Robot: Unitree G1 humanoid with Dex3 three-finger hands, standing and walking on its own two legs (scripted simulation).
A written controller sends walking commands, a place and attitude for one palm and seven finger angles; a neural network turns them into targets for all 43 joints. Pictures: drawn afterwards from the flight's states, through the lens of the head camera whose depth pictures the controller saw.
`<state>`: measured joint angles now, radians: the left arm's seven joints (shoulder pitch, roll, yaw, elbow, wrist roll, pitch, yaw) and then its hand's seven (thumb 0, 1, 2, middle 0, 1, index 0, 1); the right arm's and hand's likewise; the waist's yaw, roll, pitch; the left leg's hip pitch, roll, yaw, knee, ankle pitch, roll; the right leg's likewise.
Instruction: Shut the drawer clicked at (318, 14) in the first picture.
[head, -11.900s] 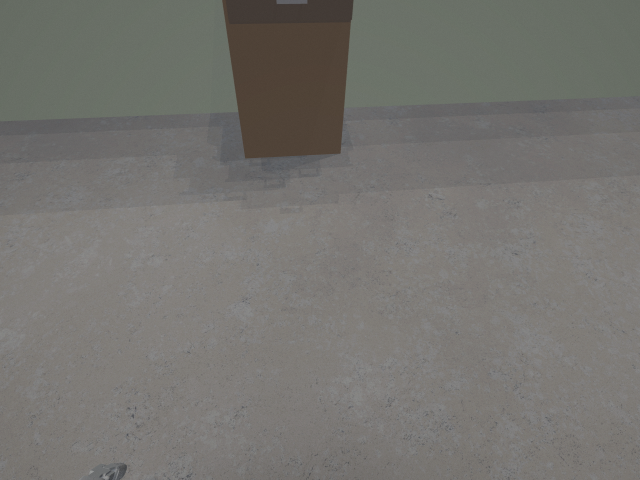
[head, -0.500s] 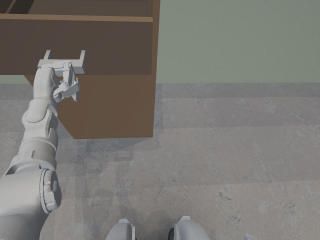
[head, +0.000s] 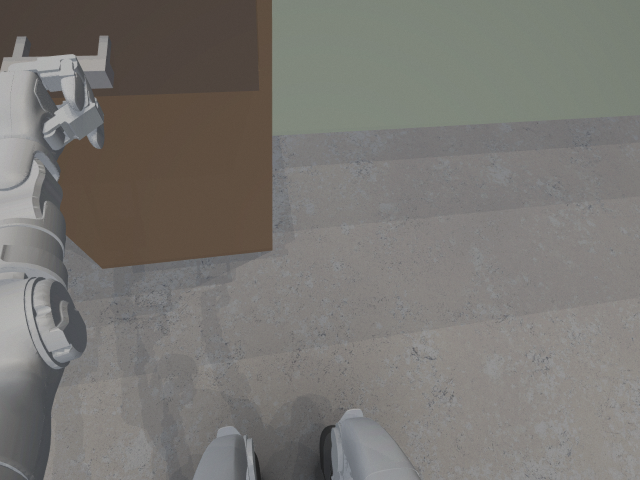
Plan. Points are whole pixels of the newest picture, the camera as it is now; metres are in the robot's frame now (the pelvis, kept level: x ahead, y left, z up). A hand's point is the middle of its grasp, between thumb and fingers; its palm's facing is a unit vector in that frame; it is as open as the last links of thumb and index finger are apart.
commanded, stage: push the drawer shut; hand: left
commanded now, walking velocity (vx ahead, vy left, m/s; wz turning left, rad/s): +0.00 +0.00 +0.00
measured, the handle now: (62, 59) +0.61 +0.25 +0.09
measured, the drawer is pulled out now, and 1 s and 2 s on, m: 0.05 0.00 0.00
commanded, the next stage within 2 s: pull the fist back off the drawer in 0.84 s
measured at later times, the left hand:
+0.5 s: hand (94, 76) +0.58 +0.21 +0.09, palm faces +0.04 -1.00 -0.02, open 3.1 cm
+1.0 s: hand (89, 73) +0.58 +0.22 +0.10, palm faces +0.05 -1.00 -0.03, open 3.2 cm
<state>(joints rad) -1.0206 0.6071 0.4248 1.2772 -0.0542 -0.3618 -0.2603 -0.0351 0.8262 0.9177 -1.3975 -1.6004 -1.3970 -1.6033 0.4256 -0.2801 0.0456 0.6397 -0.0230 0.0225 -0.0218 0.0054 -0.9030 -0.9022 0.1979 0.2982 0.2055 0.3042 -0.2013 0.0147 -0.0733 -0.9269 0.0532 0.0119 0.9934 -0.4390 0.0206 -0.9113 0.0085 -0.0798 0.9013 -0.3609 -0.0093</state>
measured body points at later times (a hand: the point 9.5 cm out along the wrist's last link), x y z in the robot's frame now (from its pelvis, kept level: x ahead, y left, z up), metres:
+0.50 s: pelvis +0.01 +0.01 +0.00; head +0.18 +0.04 +0.42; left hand +0.57 +0.27 +0.10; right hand -0.03 -0.25 -0.10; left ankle +0.01 +0.10 -0.68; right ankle +0.03 -0.12 -0.68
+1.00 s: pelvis -0.01 +0.00 -0.01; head +0.17 +0.04 +0.40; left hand +0.57 +0.27 +0.10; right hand -0.07 -0.26 -0.10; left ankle +0.01 +0.10 -0.68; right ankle +0.03 -0.12 -0.68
